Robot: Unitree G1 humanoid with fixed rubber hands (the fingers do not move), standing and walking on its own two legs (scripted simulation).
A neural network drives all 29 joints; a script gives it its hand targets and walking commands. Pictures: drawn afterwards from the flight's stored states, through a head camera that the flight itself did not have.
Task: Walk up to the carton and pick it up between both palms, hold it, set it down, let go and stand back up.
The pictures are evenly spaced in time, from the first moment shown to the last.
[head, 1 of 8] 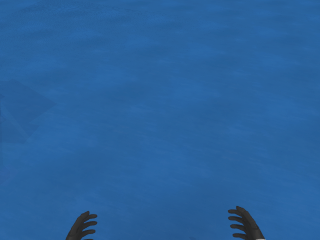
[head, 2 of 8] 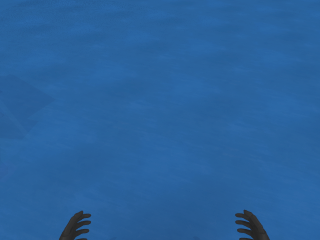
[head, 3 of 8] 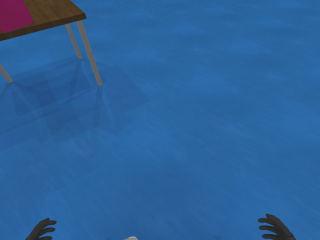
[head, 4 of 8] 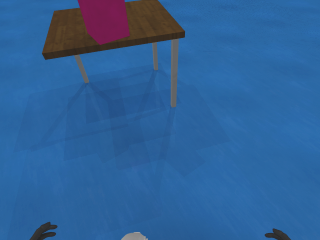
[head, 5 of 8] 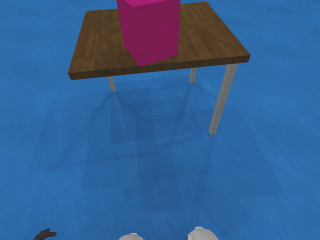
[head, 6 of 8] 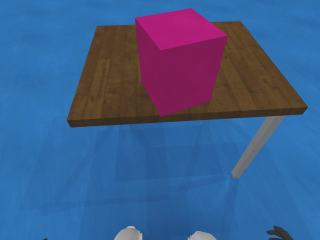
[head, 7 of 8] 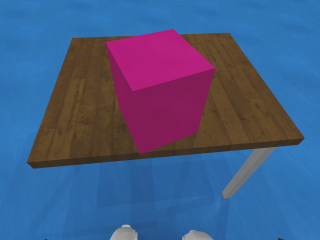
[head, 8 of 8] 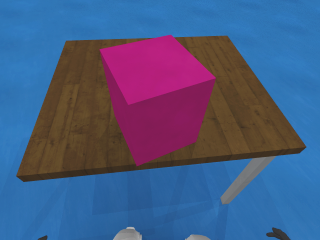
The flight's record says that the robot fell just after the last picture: no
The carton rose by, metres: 0.00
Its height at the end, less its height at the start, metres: +0.00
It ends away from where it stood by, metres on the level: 0.00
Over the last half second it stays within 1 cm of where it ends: yes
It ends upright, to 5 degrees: yes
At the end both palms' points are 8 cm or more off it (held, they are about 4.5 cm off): yes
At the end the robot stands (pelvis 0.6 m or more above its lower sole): yes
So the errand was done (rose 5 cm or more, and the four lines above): no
